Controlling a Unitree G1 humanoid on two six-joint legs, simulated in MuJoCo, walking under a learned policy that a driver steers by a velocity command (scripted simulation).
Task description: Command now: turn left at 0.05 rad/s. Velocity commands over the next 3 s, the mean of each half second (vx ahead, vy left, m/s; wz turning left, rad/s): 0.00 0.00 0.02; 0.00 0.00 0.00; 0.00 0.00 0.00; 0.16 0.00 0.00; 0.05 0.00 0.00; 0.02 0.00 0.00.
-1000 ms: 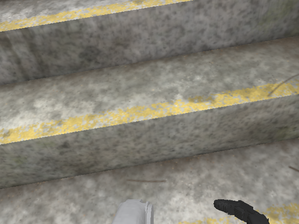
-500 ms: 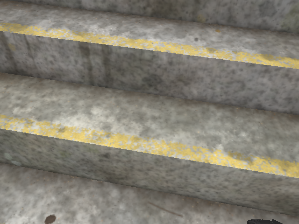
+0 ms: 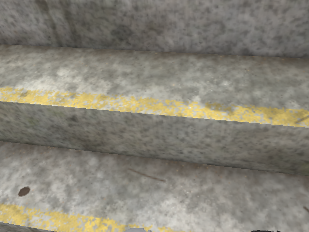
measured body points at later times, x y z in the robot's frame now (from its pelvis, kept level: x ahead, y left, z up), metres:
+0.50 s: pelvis +0.05 +0.05 +0.11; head +0.05 +0.06 +0.56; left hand +0.26 +0.28 +0.05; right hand +0.14 -0.17 -0.01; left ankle +0.09 +0.15 -0.53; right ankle -0.03 -0.07 -0.36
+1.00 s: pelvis +0.05 -0.02 +0.10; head +0.06 -0.02 +0.54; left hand +0.10 +0.23 -0.02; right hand +0.31 -0.20 +0.04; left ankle +0.08 +0.10 -0.51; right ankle -0.09 -0.13 -0.61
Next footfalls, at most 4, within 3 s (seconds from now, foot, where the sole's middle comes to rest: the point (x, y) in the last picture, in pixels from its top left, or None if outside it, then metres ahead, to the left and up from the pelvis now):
0.24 left None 0.13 0.15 -0.57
0.88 right None -0.01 -0.13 -0.54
1.04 right None -0.10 -0.12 -0.72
1.32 right None -0.09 -0.22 -0.77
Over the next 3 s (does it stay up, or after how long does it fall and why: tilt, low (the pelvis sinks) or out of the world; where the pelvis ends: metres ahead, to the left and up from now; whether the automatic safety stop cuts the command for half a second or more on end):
stays up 0.09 -0.15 0.21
